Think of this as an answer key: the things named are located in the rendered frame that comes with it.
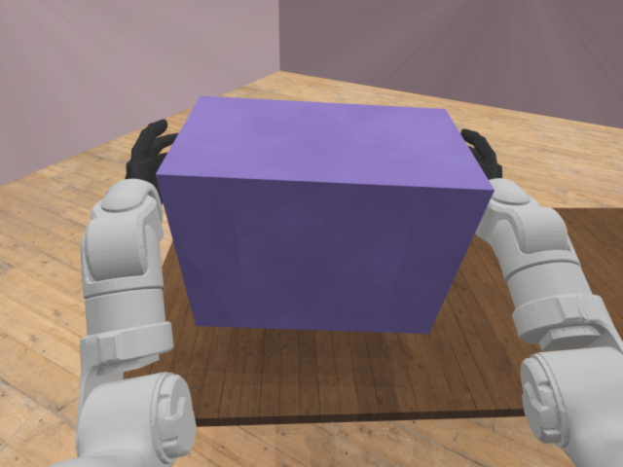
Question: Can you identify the carton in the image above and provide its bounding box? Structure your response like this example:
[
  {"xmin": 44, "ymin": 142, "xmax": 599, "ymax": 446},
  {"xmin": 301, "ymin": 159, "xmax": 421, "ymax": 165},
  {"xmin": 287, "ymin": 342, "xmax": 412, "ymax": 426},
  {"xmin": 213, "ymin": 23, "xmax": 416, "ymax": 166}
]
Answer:
[{"xmin": 156, "ymin": 96, "xmax": 495, "ymax": 334}]

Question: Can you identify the left robot upper arm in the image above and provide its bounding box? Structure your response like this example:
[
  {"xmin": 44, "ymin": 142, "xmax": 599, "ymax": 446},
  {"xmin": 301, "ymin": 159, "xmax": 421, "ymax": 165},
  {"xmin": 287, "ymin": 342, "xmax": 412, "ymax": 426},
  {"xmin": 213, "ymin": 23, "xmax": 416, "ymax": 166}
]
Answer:
[{"xmin": 48, "ymin": 372, "xmax": 197, "ymax": 467}]

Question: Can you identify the right robot upper arm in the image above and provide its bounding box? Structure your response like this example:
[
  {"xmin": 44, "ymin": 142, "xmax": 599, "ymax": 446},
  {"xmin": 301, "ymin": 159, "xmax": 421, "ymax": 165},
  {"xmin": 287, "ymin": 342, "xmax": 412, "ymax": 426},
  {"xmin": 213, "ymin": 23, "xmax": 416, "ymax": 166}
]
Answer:
[{"xmin": 521, "ymin": 346, "xmax": 623, "ymax": 467}]

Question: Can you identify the table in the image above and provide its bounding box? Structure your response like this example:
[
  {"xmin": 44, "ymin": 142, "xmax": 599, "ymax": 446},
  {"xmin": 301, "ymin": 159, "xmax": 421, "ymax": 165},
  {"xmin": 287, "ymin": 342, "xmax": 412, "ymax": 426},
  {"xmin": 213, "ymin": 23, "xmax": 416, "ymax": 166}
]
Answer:
[{"xmin": 124, "ymin": 208, "xmax": 623, "ymax": 427}]

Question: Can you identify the robot left hand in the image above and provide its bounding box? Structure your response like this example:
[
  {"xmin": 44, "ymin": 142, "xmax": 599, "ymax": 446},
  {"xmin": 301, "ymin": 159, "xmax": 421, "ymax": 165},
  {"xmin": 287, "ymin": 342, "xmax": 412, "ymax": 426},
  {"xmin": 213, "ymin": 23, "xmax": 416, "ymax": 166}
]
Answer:
[{"xmin": 125, "ymin": 119, "xmax": 178, "ymax": 205}]

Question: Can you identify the robot right forearm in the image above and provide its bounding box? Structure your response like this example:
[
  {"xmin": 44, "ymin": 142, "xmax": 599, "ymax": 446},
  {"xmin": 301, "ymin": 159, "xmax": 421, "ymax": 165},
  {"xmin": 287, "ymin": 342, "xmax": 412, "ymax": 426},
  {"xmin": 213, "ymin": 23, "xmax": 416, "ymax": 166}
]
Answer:
[{"xmin": 476, "ymin": 178, "xmax": 623, "ymax": 354}]

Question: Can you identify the robot left forearm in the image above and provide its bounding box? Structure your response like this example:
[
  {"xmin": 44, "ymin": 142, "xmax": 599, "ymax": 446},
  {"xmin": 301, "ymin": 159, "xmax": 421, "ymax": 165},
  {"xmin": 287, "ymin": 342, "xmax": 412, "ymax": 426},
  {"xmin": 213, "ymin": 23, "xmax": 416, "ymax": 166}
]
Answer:
[{"xmin": 75, "ymin": 179, "xmax": 174, "ymax": 457}]

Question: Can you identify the robot right hand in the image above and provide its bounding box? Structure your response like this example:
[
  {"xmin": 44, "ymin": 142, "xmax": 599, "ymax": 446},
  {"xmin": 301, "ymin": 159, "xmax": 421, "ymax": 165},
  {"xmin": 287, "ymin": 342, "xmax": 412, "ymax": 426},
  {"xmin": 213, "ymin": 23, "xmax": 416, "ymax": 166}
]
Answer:
[{"xmin": 460, "ymin": 128, "xmax": 502, "ymax": 180}]

